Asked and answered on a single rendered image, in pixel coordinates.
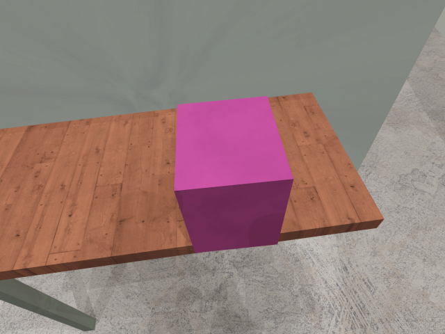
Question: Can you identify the carton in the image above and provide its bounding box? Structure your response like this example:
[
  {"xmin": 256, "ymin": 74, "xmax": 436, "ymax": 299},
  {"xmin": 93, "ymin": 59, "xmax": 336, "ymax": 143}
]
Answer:
[{"xmin": 174, "ymin": 96, "xmax": 293, "ymax": 253}]

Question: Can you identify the table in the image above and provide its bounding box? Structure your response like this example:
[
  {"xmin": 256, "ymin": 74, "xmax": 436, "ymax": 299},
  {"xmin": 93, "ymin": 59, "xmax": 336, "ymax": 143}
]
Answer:
[{"xmin": 0, "ymin": 93, "xmax": 384, "ymax": 331}]

